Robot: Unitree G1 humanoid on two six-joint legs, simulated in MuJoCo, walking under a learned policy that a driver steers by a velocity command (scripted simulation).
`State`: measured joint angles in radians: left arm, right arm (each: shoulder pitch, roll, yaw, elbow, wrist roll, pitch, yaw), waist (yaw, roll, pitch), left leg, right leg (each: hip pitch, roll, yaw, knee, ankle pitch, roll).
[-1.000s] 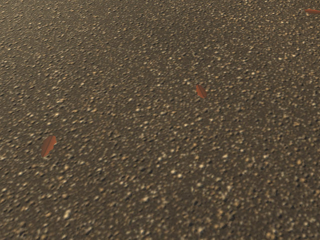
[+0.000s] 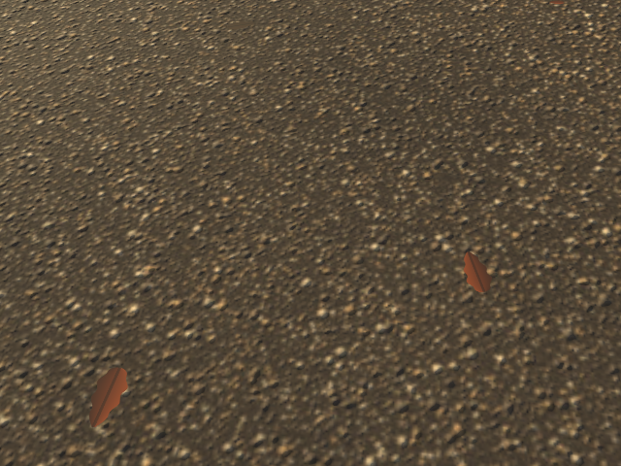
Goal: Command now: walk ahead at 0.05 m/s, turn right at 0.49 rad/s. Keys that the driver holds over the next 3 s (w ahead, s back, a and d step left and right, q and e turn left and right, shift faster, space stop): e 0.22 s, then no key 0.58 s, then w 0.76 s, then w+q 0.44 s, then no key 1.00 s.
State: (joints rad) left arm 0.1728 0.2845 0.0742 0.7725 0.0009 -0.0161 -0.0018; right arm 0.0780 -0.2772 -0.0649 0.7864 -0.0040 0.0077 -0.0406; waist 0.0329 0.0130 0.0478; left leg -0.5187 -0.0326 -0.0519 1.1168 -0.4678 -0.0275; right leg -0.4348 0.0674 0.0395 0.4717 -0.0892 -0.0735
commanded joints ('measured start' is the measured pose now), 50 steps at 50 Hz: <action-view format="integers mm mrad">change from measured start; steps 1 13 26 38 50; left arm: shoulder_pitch -13 -19 -54 -2 19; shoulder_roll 157 126 45 66 133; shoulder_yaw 40 35 -1 -7 12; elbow -88 -154 -150 -84 -57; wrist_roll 4 -16 -14 14 -32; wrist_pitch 9 58 46 12 -17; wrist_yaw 24 46 24 11 19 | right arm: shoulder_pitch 76 182 128 118 143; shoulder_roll -68 -139 -142 -84 -66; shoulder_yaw -21 -43 -23 4 -8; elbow -39 -19 -59 -14 10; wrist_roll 2 1 -2 -12 37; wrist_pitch -1 -50 -16 -32 -108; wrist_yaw -15 15 6 19 58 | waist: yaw -40 -57 -71 -55 -68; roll -138 -127 206 -102 -163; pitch -168 -186 -123 -50 43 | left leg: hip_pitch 8 342 383 304 193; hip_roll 9 98 237 76 63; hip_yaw -14 -75 -139 22 77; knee -150 -746 -738 -636 -539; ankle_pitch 59 287 662 334 79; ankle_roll -26 41 230 -2 123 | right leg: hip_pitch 147 76 68 187 158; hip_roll -214 -114 -45 -143 -296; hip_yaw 298 360 -21 100 317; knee -180 -13 232 -61 -239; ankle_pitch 37 -171 -349 -38 -465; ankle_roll -160 -35 165 26 -109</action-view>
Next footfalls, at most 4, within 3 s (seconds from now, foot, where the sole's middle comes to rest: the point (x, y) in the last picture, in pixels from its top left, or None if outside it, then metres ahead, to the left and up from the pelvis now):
0.26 left None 0.11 0.15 -0.77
0.60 right None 0.03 -0.09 -0.77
1.54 right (434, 462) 0.44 -0.17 -0.77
2.08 left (338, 313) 0.78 0.02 -0.77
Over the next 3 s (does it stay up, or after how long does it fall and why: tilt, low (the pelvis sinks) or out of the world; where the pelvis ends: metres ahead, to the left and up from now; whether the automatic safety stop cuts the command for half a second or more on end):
stays up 0.77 -0.10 0.00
